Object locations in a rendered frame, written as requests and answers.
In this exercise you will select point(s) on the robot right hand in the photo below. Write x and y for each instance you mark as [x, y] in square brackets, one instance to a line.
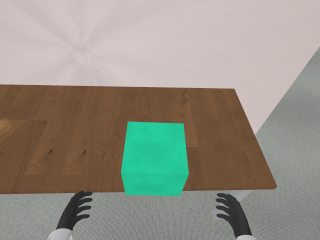
[236, 218]

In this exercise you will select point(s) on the carton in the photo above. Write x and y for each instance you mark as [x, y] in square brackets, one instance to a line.
[154, 159]

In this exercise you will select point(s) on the robot left hand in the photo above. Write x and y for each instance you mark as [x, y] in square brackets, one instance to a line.
[69, 216]

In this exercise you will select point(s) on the table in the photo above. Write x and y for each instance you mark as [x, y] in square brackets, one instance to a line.
[67, 138]

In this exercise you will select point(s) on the left robot forearm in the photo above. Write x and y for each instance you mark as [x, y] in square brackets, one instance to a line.
[61, 234]

